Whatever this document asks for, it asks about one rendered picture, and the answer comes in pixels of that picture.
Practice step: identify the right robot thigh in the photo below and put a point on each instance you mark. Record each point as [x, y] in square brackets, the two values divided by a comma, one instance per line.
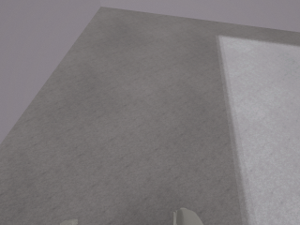
[185, 217]

